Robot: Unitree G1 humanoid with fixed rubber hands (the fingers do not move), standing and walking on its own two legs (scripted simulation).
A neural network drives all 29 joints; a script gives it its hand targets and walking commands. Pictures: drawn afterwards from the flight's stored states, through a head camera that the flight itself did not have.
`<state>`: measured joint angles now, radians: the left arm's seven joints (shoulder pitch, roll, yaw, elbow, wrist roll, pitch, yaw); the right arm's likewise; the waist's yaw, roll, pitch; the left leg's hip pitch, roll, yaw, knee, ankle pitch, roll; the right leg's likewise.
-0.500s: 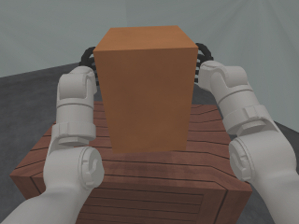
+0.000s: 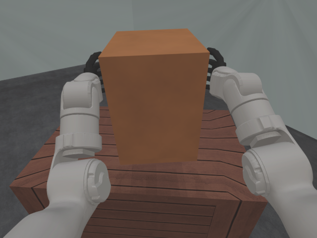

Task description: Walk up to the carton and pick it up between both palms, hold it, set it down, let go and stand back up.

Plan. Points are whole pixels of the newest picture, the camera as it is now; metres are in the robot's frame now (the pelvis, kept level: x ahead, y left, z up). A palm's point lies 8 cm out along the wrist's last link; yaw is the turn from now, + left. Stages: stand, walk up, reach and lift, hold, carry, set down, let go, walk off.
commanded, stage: hold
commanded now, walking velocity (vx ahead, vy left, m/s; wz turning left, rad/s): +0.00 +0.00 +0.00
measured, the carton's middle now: (155, 93) +0.42 +0.00 +0.24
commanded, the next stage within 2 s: set down in 0.60 s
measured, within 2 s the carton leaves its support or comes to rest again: neither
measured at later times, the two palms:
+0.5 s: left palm (90, 82) +0.38 +0.15 +0.30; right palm (216, 75) +0.37 -0.14 +0.31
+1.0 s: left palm (95, 78) +0.41 +0.15 +0.30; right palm (214, 75) +0.39 -0.14 +0.30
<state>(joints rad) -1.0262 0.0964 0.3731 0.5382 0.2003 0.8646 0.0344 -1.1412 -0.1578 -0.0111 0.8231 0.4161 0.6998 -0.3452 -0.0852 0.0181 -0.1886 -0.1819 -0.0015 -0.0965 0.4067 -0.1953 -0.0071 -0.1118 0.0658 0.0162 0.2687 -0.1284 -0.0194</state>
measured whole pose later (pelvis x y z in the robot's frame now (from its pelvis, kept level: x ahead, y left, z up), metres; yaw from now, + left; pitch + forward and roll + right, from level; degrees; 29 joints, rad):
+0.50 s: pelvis +0.00 +0.00 +0.00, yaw +0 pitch -2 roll -2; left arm -1.03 0.09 0.38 0.53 0.21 0.87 0.04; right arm -1.15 -0.16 -0.01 0.84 0.42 0.70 -0.34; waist -0.08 0.01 -0.19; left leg -0.17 0.00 -0.10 0.41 -0.20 -0.01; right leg -0.10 0.07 0.02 0.27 -0.13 -0.02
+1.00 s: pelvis +0.01 +0.00 +0.00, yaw +1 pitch -6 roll -1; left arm -1.08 0.12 0.43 0.77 0.29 0.54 0.01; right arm -1.20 -0.07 -0.20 1.07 0.17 0.35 -0.24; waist -0.13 -0.04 -0.10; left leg -0.05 -0.02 -0.10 0.33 -0.17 0.00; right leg 0.00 0.04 0.00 0.24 -0.14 -0.02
